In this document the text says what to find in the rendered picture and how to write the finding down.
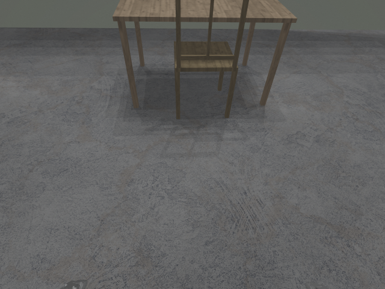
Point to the table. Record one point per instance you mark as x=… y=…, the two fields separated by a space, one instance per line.
x=263 y=11

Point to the chair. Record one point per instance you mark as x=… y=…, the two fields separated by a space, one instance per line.
x=207 y=56

